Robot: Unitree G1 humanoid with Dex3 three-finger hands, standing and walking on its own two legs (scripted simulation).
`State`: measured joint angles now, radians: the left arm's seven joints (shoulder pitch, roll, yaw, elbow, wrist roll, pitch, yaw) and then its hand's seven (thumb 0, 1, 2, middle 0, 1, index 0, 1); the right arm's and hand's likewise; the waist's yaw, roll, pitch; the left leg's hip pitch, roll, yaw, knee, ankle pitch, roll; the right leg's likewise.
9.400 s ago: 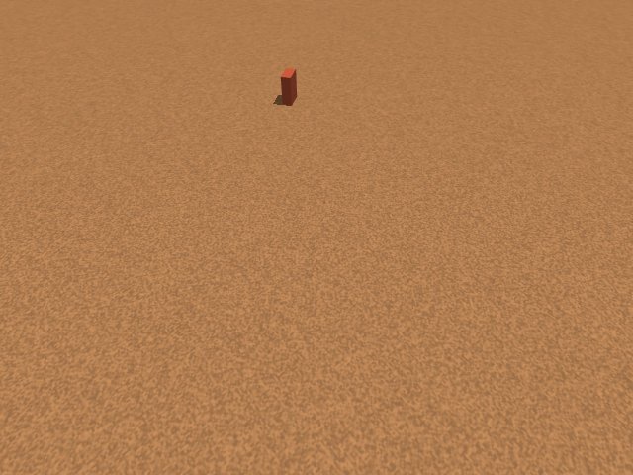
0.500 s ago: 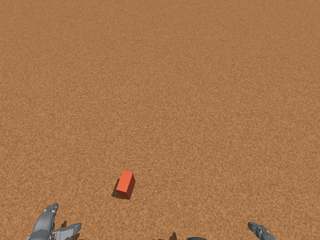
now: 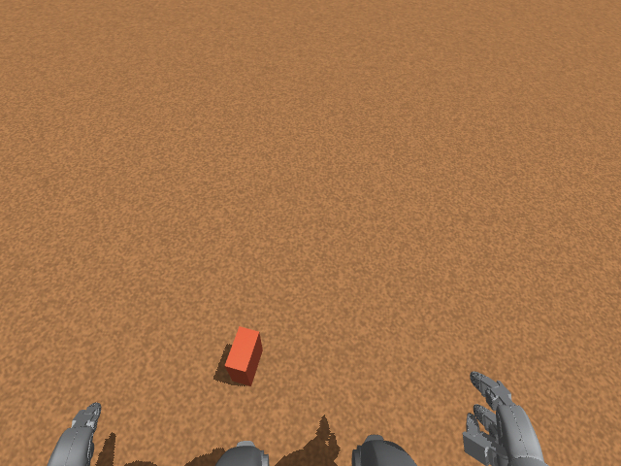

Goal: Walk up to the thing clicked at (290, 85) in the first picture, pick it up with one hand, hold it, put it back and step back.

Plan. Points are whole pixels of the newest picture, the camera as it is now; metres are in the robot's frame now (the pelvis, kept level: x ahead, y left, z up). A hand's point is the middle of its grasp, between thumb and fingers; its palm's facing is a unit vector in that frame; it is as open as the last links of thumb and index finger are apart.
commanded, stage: go down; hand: left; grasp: from the side
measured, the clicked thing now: (245, 357) +0.42 +0.15 -0.63
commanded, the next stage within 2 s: none
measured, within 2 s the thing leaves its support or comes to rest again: neither
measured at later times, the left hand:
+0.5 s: hand (117, 441) +0.18 +0.28 -0.17, palm faces +0.13 -0.96 -0.27, open 16.9 cm
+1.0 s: hand (128, 373) +0.29 +0.32 -0.26, palm faces +0.09 -0.98 -0.16, open 17.2 cm
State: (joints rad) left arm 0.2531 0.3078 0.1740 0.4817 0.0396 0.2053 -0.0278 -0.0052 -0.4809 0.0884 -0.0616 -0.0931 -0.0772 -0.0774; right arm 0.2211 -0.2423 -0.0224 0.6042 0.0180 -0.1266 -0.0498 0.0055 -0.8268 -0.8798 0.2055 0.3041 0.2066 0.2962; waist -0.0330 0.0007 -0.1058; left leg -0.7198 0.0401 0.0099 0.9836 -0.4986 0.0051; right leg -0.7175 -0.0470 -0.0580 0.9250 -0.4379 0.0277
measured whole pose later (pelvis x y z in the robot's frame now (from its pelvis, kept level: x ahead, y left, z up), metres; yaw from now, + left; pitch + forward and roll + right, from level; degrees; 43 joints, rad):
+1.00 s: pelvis -0.08 -0.01 -0.21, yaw -1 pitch +33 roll -4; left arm -0.41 0.62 0.59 0.96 -0.13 -0.39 -0.49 -0.01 -0.53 0.19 -0.04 -0.16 -0.04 -0.16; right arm 0.15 -0.30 0.03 0.67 -0.01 -0.16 -0.02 0.01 -0.87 -0.89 0.21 0.30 0.21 0.30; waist -0.08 -0.01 -0.17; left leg -1.76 0.04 -0.05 1.87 -0.69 0.00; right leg -1.75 -0.07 -0.06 1.81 -0.63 0.00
